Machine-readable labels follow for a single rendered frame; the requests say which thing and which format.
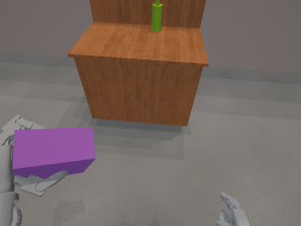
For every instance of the right robot hand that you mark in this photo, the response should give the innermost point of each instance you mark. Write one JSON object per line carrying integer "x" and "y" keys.
{"x": 236, "y": 217}

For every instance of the left robot hand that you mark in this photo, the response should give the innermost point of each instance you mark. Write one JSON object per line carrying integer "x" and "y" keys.
{"x": 33, "y": 184}

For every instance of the sponge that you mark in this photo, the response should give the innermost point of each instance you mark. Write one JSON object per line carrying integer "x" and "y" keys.
{"x": 45, "y": 152}

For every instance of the left robot forearm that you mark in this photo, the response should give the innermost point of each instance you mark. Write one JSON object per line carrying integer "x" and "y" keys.
{"x": 10, "y": 214}

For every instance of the table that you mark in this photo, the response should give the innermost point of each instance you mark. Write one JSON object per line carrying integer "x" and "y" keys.
{"x": 131, "y": 73}

